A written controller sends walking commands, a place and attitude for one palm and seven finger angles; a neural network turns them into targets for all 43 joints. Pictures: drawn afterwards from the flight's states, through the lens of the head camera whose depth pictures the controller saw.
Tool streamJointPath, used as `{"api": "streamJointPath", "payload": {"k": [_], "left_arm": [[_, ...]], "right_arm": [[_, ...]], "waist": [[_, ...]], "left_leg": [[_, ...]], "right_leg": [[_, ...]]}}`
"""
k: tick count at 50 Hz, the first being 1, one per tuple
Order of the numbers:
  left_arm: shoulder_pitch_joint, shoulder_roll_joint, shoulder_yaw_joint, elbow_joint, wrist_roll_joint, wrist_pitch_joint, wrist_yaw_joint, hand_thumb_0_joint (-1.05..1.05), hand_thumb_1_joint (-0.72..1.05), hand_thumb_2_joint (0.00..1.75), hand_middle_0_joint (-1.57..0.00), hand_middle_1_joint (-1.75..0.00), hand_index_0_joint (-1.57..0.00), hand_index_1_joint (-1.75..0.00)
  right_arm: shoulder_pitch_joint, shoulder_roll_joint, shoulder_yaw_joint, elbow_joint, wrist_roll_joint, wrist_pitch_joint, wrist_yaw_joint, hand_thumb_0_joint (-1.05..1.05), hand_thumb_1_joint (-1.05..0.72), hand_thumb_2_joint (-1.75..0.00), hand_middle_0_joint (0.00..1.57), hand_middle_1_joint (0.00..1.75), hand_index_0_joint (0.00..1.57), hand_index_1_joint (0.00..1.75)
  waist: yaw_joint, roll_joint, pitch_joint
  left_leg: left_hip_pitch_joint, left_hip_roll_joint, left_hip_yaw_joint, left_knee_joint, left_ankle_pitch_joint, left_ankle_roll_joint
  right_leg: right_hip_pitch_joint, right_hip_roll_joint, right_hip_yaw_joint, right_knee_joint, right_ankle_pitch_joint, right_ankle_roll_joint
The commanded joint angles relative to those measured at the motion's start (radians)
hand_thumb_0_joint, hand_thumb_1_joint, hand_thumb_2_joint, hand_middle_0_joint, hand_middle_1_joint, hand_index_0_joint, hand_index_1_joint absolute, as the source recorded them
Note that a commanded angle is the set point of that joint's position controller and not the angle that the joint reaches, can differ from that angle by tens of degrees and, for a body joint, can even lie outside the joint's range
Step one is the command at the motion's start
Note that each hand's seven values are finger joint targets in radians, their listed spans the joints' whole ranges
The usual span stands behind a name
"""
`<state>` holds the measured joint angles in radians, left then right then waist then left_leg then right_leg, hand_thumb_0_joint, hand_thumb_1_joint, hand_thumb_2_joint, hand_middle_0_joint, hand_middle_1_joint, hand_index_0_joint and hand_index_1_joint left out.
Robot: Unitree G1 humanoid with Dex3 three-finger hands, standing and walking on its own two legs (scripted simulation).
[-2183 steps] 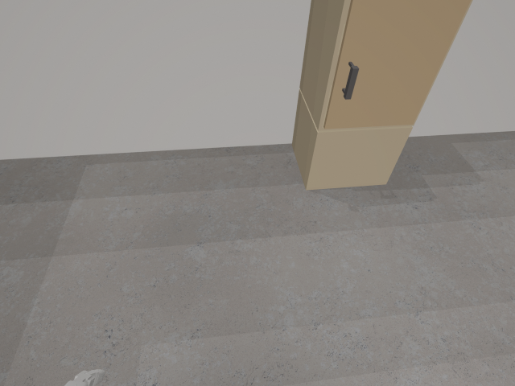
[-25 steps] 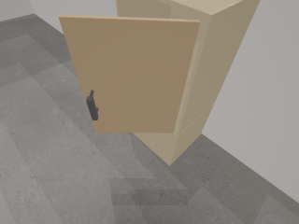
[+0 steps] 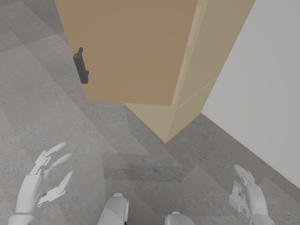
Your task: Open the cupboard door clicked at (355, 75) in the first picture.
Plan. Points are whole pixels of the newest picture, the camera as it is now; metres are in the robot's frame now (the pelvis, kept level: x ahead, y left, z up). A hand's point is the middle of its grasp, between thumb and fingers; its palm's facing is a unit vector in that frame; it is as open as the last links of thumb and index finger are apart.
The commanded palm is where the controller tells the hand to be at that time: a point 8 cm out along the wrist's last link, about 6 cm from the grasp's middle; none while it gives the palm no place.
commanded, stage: raise the hand with hooked fingers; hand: left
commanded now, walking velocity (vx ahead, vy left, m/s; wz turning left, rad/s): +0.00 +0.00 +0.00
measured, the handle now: (82, 65) +0.64 +0.31 +0.00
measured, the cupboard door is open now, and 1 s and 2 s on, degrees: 45 45 45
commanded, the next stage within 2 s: move the hooked fingers beside the handle in 1.68 s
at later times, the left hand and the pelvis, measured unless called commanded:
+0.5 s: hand (49, 157) +0.26 +0.27 +0.04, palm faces +0.11 -0.99 -0.06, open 11.6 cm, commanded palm +0.23 +0.31 +0.03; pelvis +0.01 +0.02 -0.01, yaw -2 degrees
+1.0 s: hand (40, 155) +0.27 +0.30 +0.02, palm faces +0.04 -1.00 -0.04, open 13.9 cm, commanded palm +0.25 +0.35 +0.03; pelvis +0.00 +0.04 -0.01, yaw -1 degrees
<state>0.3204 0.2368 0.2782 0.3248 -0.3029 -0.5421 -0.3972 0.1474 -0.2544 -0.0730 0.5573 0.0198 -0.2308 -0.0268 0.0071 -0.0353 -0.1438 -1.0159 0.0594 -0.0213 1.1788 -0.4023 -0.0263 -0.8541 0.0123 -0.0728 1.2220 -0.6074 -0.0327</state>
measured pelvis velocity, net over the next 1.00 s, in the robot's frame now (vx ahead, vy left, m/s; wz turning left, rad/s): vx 0.00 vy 0.04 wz -0.02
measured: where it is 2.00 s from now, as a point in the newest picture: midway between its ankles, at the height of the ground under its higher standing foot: outside the picture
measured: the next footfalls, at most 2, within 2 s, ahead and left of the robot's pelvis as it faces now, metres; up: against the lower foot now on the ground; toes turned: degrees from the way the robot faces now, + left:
none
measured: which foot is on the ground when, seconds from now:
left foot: down 0.00-1.00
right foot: down 0.00-1.00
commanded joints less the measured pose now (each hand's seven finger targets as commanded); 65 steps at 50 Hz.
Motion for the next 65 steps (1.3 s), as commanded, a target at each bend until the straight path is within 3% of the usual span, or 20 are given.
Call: {"api": "streamJointPath", "payload": {"k": [1, 2, 5, 7, 10, 12, 14, 17, 21, 24, 26, 29, 33, 36, 40, 44, 50, 52, 61, 65], "left_arm": [[-0.223, 0.255, 0.137, -0.532, -0.067, -0.130, 0.030, 0.00, 0.39, 0.68, -0.24, -0.63, -0.24, -0.63], [-0.297, 0.258, 0.116, -0.593, -0.066, -0.147, 0.042, 0.00, 0.36, 0.67, -0.24, -0.64, -0.24, -0.64], [-0.214, 0.201, 0.035, -0.553, -0.048, -0.143, 0.030, 0.00, 0.29, 0.64, -0.24, -0.69, -0.24, -0.69], [-0.200, 0.193, 0.006, -0.442, -0.057, -0.083, -0.016, 0.00, 0.25, 0.62, -0.25, -0.72, -0.25, -0.72], [-0.163, 0.264, 0.080, -0.264, -0.067, 0.072, -0.072, 0.00, 0.18, 0.59, -0.25, -0.76, -0.25, -0.76], [-0.134, 0.295, 0.143, -0.198, -0.090, 0.177, -0.090, 0.00, 0.13, 0.57, -0.25, -0.80, -0.25, -0.80], [-0.103, 0.319, 0.215, -0.235, -0.112, 0.222, -0.070, 0.00, 0.08, 0.55, -0.26, -0.82, -0.26, -0.82], [-0.068, 0.300, 0.272, -0.323, -0.114, 0.174, 0.006, 0.00, 0.01, 0.52, -0.26, -0.87, -0.26, -0.87], [-0.082, 0.221, 0.193, -0.348, -0.074, 0.048, 0.063, 0.00, -0.08, 0.48, -0.27, -0.93, -0.27, -0.93], [-0.096, 0.191, 0.128, -0.274, -0.051, 0.017, 0.032, 0.00, -0.15, 0.45, -0.27, -0.98, -0.27, -0.98], [-0.125, 0.198, 0.108, -0.242, -0.048, 0.024, -0.002, 0.00, -0.20, 0.43, -0.28, -1.00, -0.28, -1.00], [-0.182, 0.261, 0.150, -0.300, -0.072, 0.031, -0.033, 0.00, -0.27, 0.40, -0.28, -1.05, -0.28, -1.05], [-0.212, 0.302, 0.188, -0.418, -0.075, 0.017, 0.002, 0.00, -0.36, 0.36, -0.29, -1.11, -0.29, -1.11], [-0.212, 0.290, 0.186, -0.399, -0.068, 0.023, 0.037, 0.00, -0.43, 0.33, -0.29, -1.15, -0.29, -1.15], [-0.227, 0.263, 0.144, -0.280, -0.047, 0.086, 0.025, 0.00, -0.50, 0.30, -0.30, -1.20, -0.30, -1.20], [-0.297, 0.283, 0.141, -0.232, -0.047, 0.140, -0.014, 0.00, -0.50, 0.30, -0.30, -1.20, -0.30, -1.20], [-0.398, 0.351, 0.195, -0.273, -0.048, 0.083, -0.010, 0.00, -0.50, 0.30, -0.30, -1.20, -0.30, -1.20], [-0.410, 0.373, 0.219, -0.239, -0.057, 0.066, -0.010, 0.00, -0.50, 0.30, -0.30, -1.20, -0.30, -1.20], [-0.421, 0.363, 0.198, -0.126, -0.079, 0.120, -0.082, 0.00, -0.50, 0.30, -0.30, -1.20, -0.30, -1.20], [-0.410, 0.386, 0.228, -0.143, -0.089, 0.107, -0.073, 0.00, -0.50, 0.30, -0.30, -1.20, -0.30, -1.20]], "right_arm": [[-0.019, -0.104, -0.011, -0.156, -0.002, -0.063, -0.041, 0.00, -0.90, -0.90, 0.20, 0.30, 0.20, 0.30], [-0.006, -0.105, -0.003, -0.138, -0.009, -0.070, -0.054, 0.00, -0.90, -0.90, 0.20, 0.30, 0.20, 0.30], [0.014, -0.113, 0.004, -0.095, -0.008, -0.084, -0.078, 0.00, -0.90, -0.90, 0.20, 0.30, 0.20, 0.30], [0.019, -0.122, 0.012, -0.079, 0.004, -0.088, -0.091, 0.00, -0.90, -0.90, 0.20, 0.30, 0.20, 0.30], [0.022, -0.132, 0.018, -0.083, 0.019, -0.070, -0.105, 0.00, -0.90, -0.90, 0.20, 0.30, 0.20, 0.30], [0.016, -0.133, 0.020, -0.103, 0.022, -0.053, -0.106, 0.00, -0.90, -0.90, 0.20, 0.30, 0.20, 0.30], [0.013, -0.122, 0.017, -0.126, 0.018, -0.035, -0.098, 0.00, -0.90, -0.90, 0.20, 0.30, 0.20, 0.30], [0.014, -0.090, 0.005, -0.126, 0.005, -0.032, -0.073, 0.00, -0.90, -0.90, 0.20, 0.30, 0.20, 0.30], [0.036, -0.093, -0.009, -0.091, -0.006, -0.030, -0.043, 0.00, -0.90, -0.90, 0.20, 0.30, 0.20, 0.30], [0.054, -0.118, -0.017, -0.080, -0.007, -0.024, -0.038, 0.00, -0.90, -0.90, 0.20, 0.30, 0.20, 0.30], [0.067, -0.139, -0.016, -0.088, 0.003, -0.020, -0.045, 0.00, -0.90, -0.90, 0.20, 0.30, 0.20, 0.30], [0.076, -0.159, -0.013, -0.110, 0.008, -0.025, -0.056, 0.00, -0.90, -0.90, 0.20, 0.30, 0.20, 0.30], [0.071, -0.157, -0.005, -0.127, 0.001, -0.029, -0.057, 0.00, -0.90, -0.90, 0.20, 0.30, 0.20, 0.30], [0.068, -0.156, 0.003, -0.125, -0.003, -0.017, -0.051, 0.00, -0.90, -0.90, 0.20, 0.30, 0.20, 0.30], [0.075, -0.167, 0.011, -0.136, 0.002, 0.008, -0.048, 0.00, -0.90, -0.90, 0.20, 0.30, 0.20, 0.30], [0.086, -0.178, 0.018, -0.153, 0.010, 0.020, -0.055, 0.00, -0.90, -0.90, 0.20, 0.30, 0.20, 0.30], [0.083, -0.173, 0.025, -0.154, -0.001, 0.014, -0.059, 0.00, -0.90, -0.90, 0.20, 0.30, 0.20, 0.30], [0.089, -0.172, 0.029, -0.148, -0.003, 0.014, -0.061, 0.00, -0.90, -0.90, 0.20, 0.30, 0.20, 0.30], [0.103, -0.182, 0.026, -0.142, 0.014, 0.026, -0.064, 0.00, -0.90, -0.90, 0.20, 0.30, 0.20, 0.30], [0.108, -0.179, 0.022, -0.140, 0.013, 0.024, -0.062, 0.00, -0.90, -0.90, 0.20, 0.30, 0.20, 0.30]], "waist": [[0.000, 0.203, -0.259], [-0.036, 0.165, -0.243], [-0.060, 0.165, -0.187], [-0.079, 0.115, -0.137], [-0.042, 0.044, -0.141], [0.000, 0.041, -0.175], [0.037, 0.030, -0.255], [0.071, 0.056, -0.346], [0.026, 0.078, -0.297], [-0.010, 0.064, -0.259], [-0.022, 0.069, -0.230], [0.000, 0.124, -0.304], [0.021, 0.200, -0.377], [0.011, 0.215, -0.327], [-0.010, 0.193, -0.250], [-0.020, 0.163, -0.241], [-0.007, 0.213, -0.281], [-0.008, 0.187, -0.271], [-0.007, 0.158, -0.293], [0.002, 0.130, -0.300]], "left_leg": [[0.229, -0.037, 0.023, -0.049, -0.020, 0.058], [0.198, -0.031, 0.010, -0.016, -0.029, 0.064], [0.165, -0.022, -0.006, 0.004, -0.048, 0.066], [0.123, -0.019, -0.016, 0.017, -0.060, 0.069], [0.051, -0.024, -0.010, 0.015, -0.051, 0.067], [0.068, -0.028, -0.011, 0.001, -0.001, 0.067], [0.108, -0.029, -0.011, -0.017, 0.077, 0.064], [0.170, -0.023, -0.015, -0.033, 0.187, 0.057], [0.227, -0.023, -0.019, -0.051, 0.215, 0.050], [0.216, -0.022, -0.025, -0.045, 0.167, 0.055], [0.202, -0.021, -0.031, -0.064, 0.092, 0.056], [0.255, -0.022, -0.043, -0.087, 0.077, 0.054], [0.374, -0.010, -0.087, -0.131, 0.079, 0.037], [0.377, -0.007, -0.109, -0.158, 0.018, 0.026], [0.327, -0.007, -0.121, -0.186, -0.091, 0.023], [0.310, -0.011, -0.117, -0.196, -0.139, 0.030], [0.354, -0.014, -0.124, -0.185, -0.119, 0.024], [0.314, -0.017, -0.117, -0.170, -0.122, 0.029], [0.258, -0.023, -0.057, -0.120, -0.042, 0.048], [0.231, -0.023, -0.041, -0.093, 0.007, 0.053]], "right_leg": [[-0.054, 0.000, 0.162, -0.287, -0.044, 0.020], [-0.086, 0.010, 0.168, -0.275, -0.049, 0.022], [-0.139, 0.019, 0.151, -0.263, -0.048, 0.017], [-0.153, 0.024, 0.159, -0.274, -0.054, 0.026], [-0.087, 0.004, 0.193, -0.316, -0.084, 0.036], [-0.026, 0.000, 0.191, -0.316, -0.022, 0.039], [0.055, -0.014, 0.176, -0.292, 0.125, 0.050], [0.081, -0.004, 0.128, -0.216, 0.332, 0.053], [-0.039, 0.023, 0.048, -0.156, 0.355, 0.038], [-0.130, 0.029, 0.027, -0.144, 0.263, 0.029], [-0.167, 0.032, 0.023, -0.158, 0.170, 0.024], [-0.157, 0.030, 0.017, -0.151, 0.153, 0.014], [-0.190, 0.034, -0.007, -0.121, 0.157, 0.005], [-0.215, 0.034, -0.021, -0.120, 0.136, 0.004], [-0.242, 0.038, -0.029, -0.131, 0.094, 0.008], [-0.223, 0.040, -0.025, -0.156, 0.077, 0.008], [-0.239, 0.042, -0.018, -0.143, 0.072, -0.002], [-0.223, 0.046, -0.013, -0.144, 0.069, -0.004], [-0.165, 0.040, 0.020, -0.180, 0.090, 0.004], [-0.140, 0.041, 0.033, -0.181, 0.103, 0.006]]}}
